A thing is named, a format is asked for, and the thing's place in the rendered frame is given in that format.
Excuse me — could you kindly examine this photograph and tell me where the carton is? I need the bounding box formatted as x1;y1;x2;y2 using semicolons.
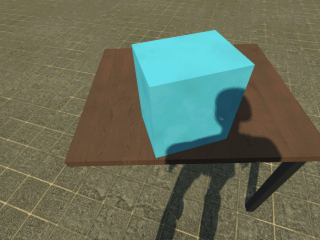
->
131;30;255;158

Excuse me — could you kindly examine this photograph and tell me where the table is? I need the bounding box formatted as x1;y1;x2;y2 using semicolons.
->
64;43;320;212

